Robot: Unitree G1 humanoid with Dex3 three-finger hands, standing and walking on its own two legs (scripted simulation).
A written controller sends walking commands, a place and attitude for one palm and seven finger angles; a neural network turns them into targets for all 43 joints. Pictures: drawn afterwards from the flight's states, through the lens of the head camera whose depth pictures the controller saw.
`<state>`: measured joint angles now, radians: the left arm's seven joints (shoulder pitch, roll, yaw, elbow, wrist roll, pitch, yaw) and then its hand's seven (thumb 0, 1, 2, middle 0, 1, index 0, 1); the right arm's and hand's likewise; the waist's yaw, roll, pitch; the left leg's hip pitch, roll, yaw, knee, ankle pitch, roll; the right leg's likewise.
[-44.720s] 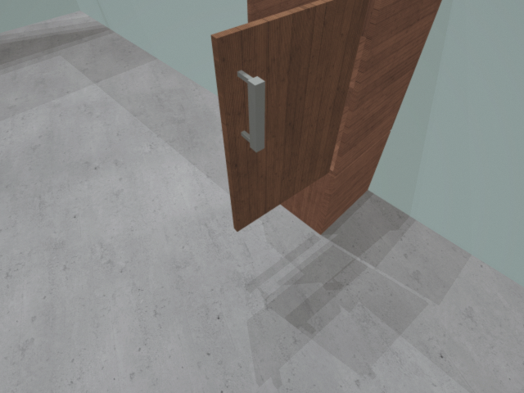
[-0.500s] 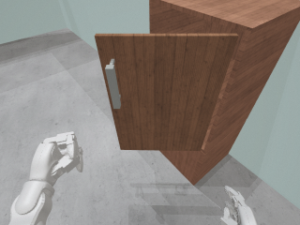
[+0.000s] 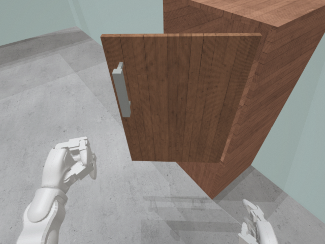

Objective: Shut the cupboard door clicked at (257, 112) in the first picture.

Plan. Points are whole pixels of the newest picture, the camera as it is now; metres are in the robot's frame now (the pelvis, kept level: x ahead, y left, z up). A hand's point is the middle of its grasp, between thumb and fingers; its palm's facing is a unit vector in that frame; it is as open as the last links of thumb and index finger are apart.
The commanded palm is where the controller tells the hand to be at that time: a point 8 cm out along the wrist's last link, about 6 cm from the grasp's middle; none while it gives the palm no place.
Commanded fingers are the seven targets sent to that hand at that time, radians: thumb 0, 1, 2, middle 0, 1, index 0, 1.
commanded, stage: bring the fist close to the handle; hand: left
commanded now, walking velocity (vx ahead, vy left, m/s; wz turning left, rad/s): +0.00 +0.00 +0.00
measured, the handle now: (123, 90) +0.51 +0.18 +0.11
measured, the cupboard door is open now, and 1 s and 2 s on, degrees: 50 50 41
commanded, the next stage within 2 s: push the door shut along its arc in 1.24 s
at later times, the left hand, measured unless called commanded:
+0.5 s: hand (112, 131) +0.34 +0.17 +0.12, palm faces +0.05 -1.00 -0.01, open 3.1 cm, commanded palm +0.32 +0.21 +0.12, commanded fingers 0.00 0.90 0.90 -1.30 -1.50 -1.30 -1.50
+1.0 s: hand (132, 108) +0.42 +0.13 +0.12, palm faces +0.07 -1.00 +0.00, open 3.1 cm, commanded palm +0.38 +0.18 +0.12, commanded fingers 0.00 0.90 0.90 -1.30 -1.50 -1.30 -1.50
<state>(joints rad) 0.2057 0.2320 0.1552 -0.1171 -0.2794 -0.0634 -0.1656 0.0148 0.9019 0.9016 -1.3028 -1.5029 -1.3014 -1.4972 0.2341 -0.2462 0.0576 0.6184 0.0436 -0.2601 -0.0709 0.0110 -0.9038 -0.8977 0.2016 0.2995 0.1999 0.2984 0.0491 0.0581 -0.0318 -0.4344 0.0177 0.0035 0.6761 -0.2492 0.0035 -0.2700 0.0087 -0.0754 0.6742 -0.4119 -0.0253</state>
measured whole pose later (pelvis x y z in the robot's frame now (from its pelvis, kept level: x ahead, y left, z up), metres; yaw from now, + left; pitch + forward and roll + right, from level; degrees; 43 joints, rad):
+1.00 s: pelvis +0.01 +0.00 +0.00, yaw -3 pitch +4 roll +0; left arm -0.50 0.20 0.19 0.62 -0.15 -0.14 0.02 0.01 0.90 0.90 -1.30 -1.50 -1.30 -1.50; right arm 0.30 -0.25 0.01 0.68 0.03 -0.08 -0.02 0.01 -0.91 -0.90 0.20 0.30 0.20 0.30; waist -0.03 0.03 -0.06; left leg -0.49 0.04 0.06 0.66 -0.25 0.01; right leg -0.36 0.02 -0.02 0.68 -0.40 -0.02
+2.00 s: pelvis +0.00 +0.01 -0.01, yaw -2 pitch +11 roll -1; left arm -0.93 0.38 0.25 1.14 -0.15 -0.26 -0.19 0.02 0.90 0.90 -1.30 -1.50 -1.31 -1.50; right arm 0.38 -0.29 0.00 0.73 0.03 -0.06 -0.03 0.01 -0.91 -0.90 0.20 0.30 0.20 0.30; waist -0.12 0.03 -0.05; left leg -0.68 0.04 0.03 0.76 -0.27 0.01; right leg -0.53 0.02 -0.04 0.76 -0.42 -0.02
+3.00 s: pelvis +0.01 +0.01 -0.04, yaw -3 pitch +22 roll -3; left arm -1.40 0.60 0.28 1.41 -0.03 -0.17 -0.34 0.00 0.92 0.94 -1.30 -1.50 -1.30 -1.50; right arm 0.46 -0.29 0.02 0.72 -0.03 -0.05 -0.01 0.00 -0.91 -0.90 0.20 0.30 0.20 0.30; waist -0.27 0.06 -0.06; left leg -0.98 0.07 0.00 0.91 -0.32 0.01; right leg -0.81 0.05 -0.06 0.88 -0.46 -0.02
